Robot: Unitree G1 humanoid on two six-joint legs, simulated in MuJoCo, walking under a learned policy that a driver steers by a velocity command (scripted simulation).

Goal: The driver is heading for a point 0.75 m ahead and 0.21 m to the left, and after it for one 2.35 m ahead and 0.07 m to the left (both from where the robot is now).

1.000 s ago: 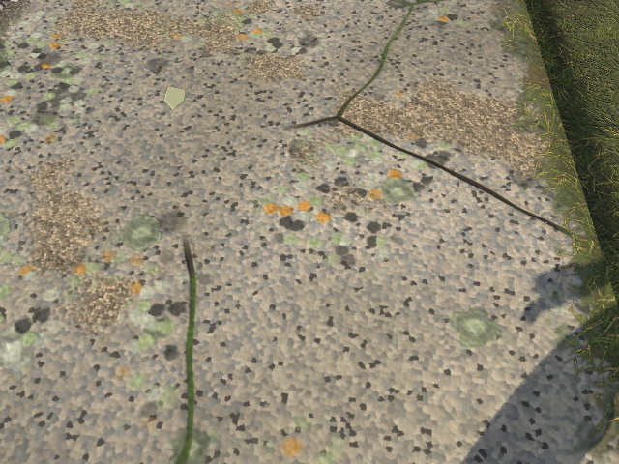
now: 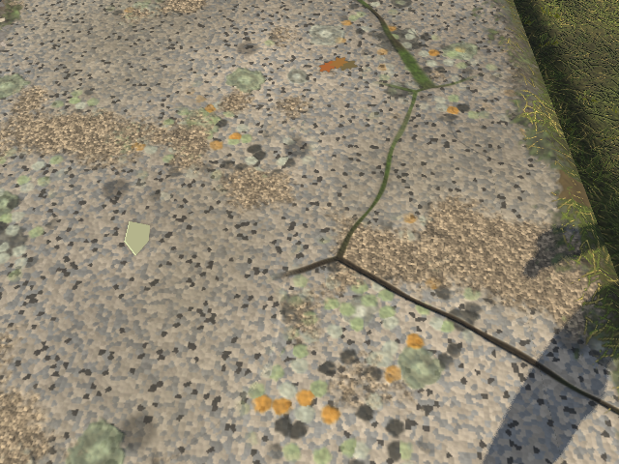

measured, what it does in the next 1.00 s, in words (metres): walks ahead, turning left: right foot, then left foot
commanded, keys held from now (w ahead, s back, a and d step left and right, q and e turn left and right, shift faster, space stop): w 0.12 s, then w+q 0.50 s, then q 0.38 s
